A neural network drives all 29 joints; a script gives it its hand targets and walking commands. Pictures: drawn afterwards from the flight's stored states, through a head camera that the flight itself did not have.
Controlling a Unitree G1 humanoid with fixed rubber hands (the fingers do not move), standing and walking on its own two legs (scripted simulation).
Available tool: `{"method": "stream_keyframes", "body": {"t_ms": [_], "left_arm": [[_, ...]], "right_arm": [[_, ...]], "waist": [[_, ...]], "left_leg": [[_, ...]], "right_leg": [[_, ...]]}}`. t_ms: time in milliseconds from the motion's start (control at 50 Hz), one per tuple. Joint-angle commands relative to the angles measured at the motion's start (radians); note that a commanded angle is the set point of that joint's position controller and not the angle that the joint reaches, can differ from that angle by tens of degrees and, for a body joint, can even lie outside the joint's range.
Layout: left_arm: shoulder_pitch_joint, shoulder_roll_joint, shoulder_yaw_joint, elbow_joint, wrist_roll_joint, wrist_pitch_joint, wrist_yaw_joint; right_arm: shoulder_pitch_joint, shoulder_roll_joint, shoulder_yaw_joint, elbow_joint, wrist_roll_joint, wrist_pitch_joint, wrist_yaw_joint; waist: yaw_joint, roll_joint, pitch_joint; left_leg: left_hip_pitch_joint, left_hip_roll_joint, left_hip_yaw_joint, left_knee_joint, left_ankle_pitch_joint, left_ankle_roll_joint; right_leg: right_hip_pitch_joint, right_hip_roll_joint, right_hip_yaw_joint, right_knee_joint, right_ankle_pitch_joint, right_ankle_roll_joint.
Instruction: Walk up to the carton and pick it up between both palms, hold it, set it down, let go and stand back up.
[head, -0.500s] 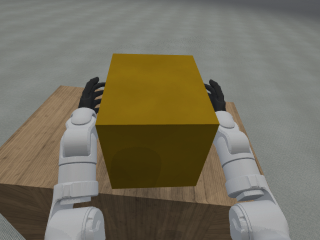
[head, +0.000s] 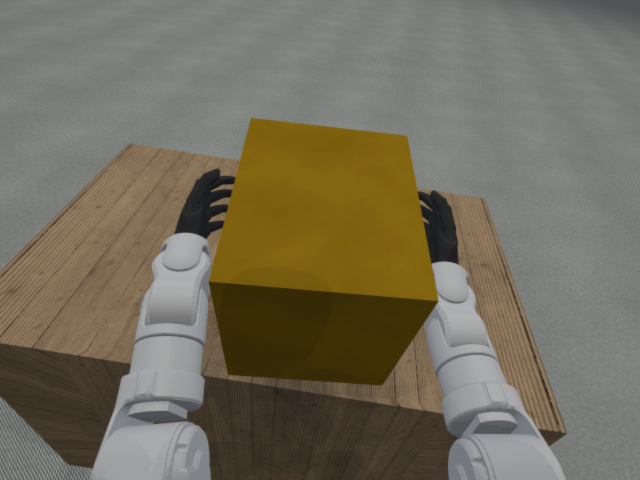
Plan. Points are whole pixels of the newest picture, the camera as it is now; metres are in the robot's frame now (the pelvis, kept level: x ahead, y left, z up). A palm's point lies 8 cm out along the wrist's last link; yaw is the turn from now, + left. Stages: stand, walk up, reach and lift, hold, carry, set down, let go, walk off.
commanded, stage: set down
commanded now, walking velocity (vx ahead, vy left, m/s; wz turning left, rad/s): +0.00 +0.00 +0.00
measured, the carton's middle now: (318, 254) +0.39 -0.02 +0.10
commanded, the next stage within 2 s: none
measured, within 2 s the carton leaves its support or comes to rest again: neither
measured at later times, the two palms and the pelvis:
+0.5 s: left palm (210, 230) +0.40 +0.13 +0.13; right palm (440, 260) +0.36 -0.18 +0.13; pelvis +0.02 +0.01 +0.00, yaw -1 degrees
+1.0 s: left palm (223, 240) +0.42 +0.12 +0.10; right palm (440, 277) +0.36 -0.19 +0.10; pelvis +0.01 +0.01 +0.00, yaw -2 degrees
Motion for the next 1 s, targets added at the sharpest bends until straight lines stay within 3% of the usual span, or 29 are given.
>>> {"method": "stream_keyframes", "body": {"t_ms": [0, 80, 180, 260, 360, 440, 500, 540, 640, 680, 700, 740, 840, 980], "left_arm": [[-0.642, -0.574, -0.491, -0.085, -0.094, -0.041, -0.132], [-0.625, -0.577, -0.501, -0.11, -0.089, -0.049, -0.123], [-0.576, -0.549, -0.459, -0.075, -0.058, -0.039, -0.139], [-0.559, -0.547, -0.432, -0.055, -0.047, -0.041, -0.15], [-0.612, -0.571, -0.49, -0.091, -0.08, -0.088, -0.124], [-0.608, -0.556, -0.456, -0.02, -0.068, -0.102, -0.124], [-0.633, -0.554, -0.436, 0.03, -0.071, -0.109, -0.132], [-0.645, -0.565, -0.426, 0.052, -0.074, -0.125, -0.13], [-0.681, -0.581, -0.427, 0.098, -0.076, -0.171, -0.116], [-0.679, -0.57, -0.408, 0.143, -0.068, -0.175, -0.119], [-0.651, -0.564, -0.328, 0.16, -0.023, -0.178, -0.129], [-0.656, -0.535, -0.305, 0.182, -0.021, -0.173, -0.146], [-0.729, -0.569, -0.325, 0.191, -0.033, -0.227, -0.125], [-0.759, -0.559, -0.289, 0.278, -0.023, -0.273, -0.114]], "right_arm": [[-0.808, 0.474, 0.374, -0.307, 0.008, -0.096, 0.103], [-0.783, 0.472, 0.393, -0.313, 0.035, -0.093, 0.101], [-0.706, 0.452, 0.372, -0.259, 0.021, -0.071, 0.095], [-0.716, 0.455, 0.368, -0.282, 0.023, -0.079, 0.095], [-0.738, 0.478, 0.389, -0.316, 0.018, -0.108, 0.102], [-0.731, 0.48, 0.364, -0.291, -0.012, -0.104, 0.106], [-0.738, 0.48, 0.328, -0.253, -0.034, -0.103, 0.11], [-0.748, 0.49, 0.317, -0.251, -0.049, -0.112, 0.115], [-0.747, 0.499, 0.277, -0.196, -0.082, -0.132, 0.122], [-0.735, 0.496, 0.25, -0.158, -0.098, -0.128, 0.124], [-0.646, 0.497, 0.224, -0.05, -0.116, -0.102, 0.128], [-0.662, 0.489, 0.194, -0.069, -0.133, -0.111, 0.13], [-0.733, 0.511, 0.193, -0.089, -0.149, -0.165, 0.149], [-0.744, 0.521, 0.152, -0.043, -0.193, -0.184, 0.16]], "waist": [[-0.027, 0.082, -0.43], [-0.032, 0.106, -0.464], [-0.039, 0.097, -0.386], [-0.03, 0.092, -0.378], [-0.036, 0.098, -0.477], [-0.034, 0.062, -0.419], [-0.037, 0.076, -0.413], [-0.025, 0.083, -0.449], [-0.039, 0.101, -0.5], [-0.044, 0.099, -0.465], [-0.035, 0.074, -0.375], [-0.034, 0.065, -0.384], [-0.024, 0.093, -0.505], [-0.013, 0.079, -0.503]], "left_leg": [[-0.001, -0.053, 0.114, -0.03, 0.358, -0.054], [0.035, -0.049, 0.108, 0.0, 0.479, -0.072], [0.007, -0.05, 0.109, -0.01, 0.46, -0.074], [-0.003, -0.051, 0.113, -0.012, 0.468, -0.071], [0.036, -0.04, 0.101, 0.021, 0.581, -0.083], [0.011, -0.04, 0.108, 0.002, 0.485, -0.073], [-0.029, -0.041, 0.112, -0.025, 0.389, -0.063], [-0.02, -0.038, 0.113, -0.021, 0.42, -0.066], [0.027, -0.033, 0.113, 0.01, 0.51, -0.086], [0.005, -0.033, 0.119, 0.0, 0.469, -0.085], [0.008, -0.051, 0.129, -0.03, 0.409, -0.069], [-0.065, -0.05, 0.142, -0.058, 0.338, -0.061], [-0.015, -0.045, 0.149, -0.026, 0.426, -0.08], [-0.046, -0.037, 0.155, -0.044, 0.365, -0.065]], "right_leg": [[0.173, 0.043, -0.05, 0.022, 0.287, 0.025], [0.184, 0.05, -0.05, 0.036, 0.37, 0.023], [0.199, 0.048, -0.048, 0.033, 0.386, 0.027], [0.221, 0.045, -0.048, 0.038, 0.41, 0.029], [0.197, 0.056, -0.052, 0.051, 0.448, 0.023], [0.172, 0.052, -0.052, 0.039, 0.396, 0.026], [0.169, 0.039, -0.043, 0.036, 0.363, 0.024], [0.172, 0.041, -0.047, 0.042, 0.384, 0.025], [0.137, 0.055, -0.053, 0.04, 0.392, 0.016], [0.13, 0.052, -0.052, 0.029, 0.364, 0.016], [0.147, 0.042, -0.046, 0.032, 0.38, 0.042], [0.168, 0.033, -0.045, 0.041, 0.38, 0.05], [0.162, 0.044, -0.058, 0.054, 0.442, 0.038], [0.137, 0.037, -0.053, 0.047, 0.4, 0.038]]}}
